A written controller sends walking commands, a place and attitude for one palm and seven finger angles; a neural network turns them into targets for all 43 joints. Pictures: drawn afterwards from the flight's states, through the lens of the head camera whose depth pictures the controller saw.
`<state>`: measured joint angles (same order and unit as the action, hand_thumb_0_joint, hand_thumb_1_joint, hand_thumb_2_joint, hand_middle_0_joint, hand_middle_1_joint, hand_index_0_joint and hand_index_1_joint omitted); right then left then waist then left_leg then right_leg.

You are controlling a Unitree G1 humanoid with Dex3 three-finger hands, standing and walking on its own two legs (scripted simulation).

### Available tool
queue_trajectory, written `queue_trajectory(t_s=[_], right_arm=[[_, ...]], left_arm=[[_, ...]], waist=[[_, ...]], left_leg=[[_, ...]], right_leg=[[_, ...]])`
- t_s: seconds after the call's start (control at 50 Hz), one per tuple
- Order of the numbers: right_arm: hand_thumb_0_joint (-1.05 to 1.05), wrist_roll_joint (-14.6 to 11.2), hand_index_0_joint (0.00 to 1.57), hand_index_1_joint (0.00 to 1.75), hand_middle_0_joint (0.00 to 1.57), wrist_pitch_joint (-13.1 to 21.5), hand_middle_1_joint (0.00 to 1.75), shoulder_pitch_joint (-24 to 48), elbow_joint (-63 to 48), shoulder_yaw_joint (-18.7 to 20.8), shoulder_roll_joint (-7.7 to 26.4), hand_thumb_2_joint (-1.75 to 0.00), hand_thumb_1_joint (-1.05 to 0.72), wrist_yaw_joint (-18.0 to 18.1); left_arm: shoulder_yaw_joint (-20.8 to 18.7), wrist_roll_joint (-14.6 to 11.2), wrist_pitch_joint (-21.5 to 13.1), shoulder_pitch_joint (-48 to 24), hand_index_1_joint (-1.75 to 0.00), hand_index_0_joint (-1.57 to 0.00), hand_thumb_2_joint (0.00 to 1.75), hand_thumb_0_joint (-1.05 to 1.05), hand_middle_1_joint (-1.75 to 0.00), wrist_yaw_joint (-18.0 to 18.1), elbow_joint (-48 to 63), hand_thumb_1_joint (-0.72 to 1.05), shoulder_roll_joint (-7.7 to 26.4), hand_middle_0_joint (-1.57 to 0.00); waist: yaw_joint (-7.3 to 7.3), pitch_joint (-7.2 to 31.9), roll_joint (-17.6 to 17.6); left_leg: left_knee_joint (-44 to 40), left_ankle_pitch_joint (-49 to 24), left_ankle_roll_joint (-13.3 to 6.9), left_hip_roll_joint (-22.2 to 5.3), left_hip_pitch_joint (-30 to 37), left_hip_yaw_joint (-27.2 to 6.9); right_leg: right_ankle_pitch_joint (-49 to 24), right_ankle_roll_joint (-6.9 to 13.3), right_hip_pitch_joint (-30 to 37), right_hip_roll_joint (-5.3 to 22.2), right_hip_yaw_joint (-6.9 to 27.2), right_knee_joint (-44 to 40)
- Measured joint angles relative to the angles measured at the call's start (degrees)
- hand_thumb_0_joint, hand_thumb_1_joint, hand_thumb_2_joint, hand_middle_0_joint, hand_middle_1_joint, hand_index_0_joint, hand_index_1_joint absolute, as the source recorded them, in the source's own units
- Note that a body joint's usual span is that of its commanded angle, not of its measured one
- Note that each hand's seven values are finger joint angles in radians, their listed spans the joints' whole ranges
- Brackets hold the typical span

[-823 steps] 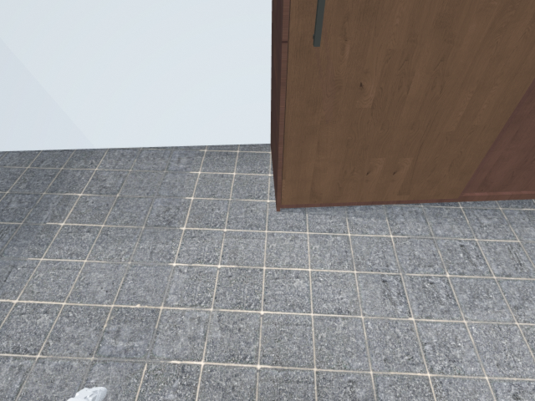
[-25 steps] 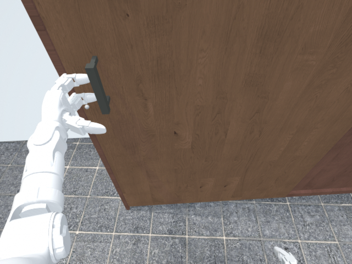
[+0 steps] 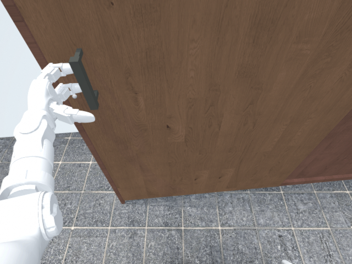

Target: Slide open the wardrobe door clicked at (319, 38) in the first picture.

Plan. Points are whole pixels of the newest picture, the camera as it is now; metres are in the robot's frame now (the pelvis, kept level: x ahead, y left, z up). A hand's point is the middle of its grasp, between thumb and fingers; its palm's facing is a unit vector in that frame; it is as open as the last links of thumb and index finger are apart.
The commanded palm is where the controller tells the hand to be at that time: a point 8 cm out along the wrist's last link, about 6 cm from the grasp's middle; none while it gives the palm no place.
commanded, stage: feel for the door with the fingertips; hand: left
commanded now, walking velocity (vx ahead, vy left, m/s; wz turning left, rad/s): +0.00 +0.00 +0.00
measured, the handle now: (87, 80) +0.49 +0.21 +0.15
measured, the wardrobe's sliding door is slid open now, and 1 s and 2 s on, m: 0.00 0.00 0.00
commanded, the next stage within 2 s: slide the fingers in behind the handle in 0.02 s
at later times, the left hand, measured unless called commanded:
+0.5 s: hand (77, 96) +0.44 +0.22 +0.15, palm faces +0.08 -1.00 +0.02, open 13.9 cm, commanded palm +0.40 +0.27 +0.15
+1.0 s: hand (83, 98) +0.43 +0.21 +0.15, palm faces +0.10 -0.99 +0.01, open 14.1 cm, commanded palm +0.40 +0.25 +0.15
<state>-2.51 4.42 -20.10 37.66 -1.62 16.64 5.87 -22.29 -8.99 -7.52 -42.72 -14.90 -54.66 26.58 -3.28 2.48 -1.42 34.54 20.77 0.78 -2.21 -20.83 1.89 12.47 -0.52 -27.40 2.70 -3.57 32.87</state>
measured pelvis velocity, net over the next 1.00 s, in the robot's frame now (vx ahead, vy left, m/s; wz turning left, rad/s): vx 0.01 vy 0.00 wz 0.01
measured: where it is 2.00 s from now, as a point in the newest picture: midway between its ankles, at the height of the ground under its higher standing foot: outside the picture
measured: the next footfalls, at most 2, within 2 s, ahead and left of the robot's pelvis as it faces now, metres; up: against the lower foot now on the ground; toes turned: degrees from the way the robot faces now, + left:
none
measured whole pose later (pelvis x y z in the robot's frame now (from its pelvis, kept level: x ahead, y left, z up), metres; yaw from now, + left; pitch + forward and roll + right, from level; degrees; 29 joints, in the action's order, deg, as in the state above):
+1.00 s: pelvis +0.01 +0.00 +0.00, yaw +0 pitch +5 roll +0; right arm -2.4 4.0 -16.9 36.5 -1.8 15.4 5.4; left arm -18.1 -10.0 -3.3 -36.7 -9.8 -42.6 19.2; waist -1.1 3.3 -1.9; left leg 32.5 20.6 0.7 -1.9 -17.0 1.7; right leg 12.8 -0.8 -23.7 2.9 -3.7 31.5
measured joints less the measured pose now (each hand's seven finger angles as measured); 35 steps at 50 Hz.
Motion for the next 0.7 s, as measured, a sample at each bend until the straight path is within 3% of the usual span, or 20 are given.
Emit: queue_trajectory(t_s=[0.38,0.7], right_arm=[[0.01,0.33,0.2,0.3,0.2,0.69,0.3,-0.46,0.68,-0.59,-0.71,-0.9,-0.9,-0.53],[0.01,0.27,0.2,0.3,0.2,-0.05,0.3,1.85,-1.06,-0.42,-1.47,-0.9,-0.9,-0.95]], left_arm=[[2.01,-0.9,-2.31,-2.28,-1.23,-0.34,0.3,-0.01,-1.23,-0.13,-2.62,-0.5,-0.75,-0.32],[3.03,-0.69,2.27,4.87,-1.2,-0.31,0.3,-0.01,-1.2,3.82,9.21,-0.5,-6.55,-0.3]], waist=[[0.31,0.56,-0.07],[1.41,1.06,-0.43]], left_leg=[[1.31,0.35,-0.49,0.56,-1.86,-0.49],[-0.81,0.36,-0.52,0.49,2.12,0.25]], right_leg=[[-0.02,-0.48,-1.16,0.61,-0.33,0.37],[0.3,-0.61,2.03,0.38,0.34,-0.72]])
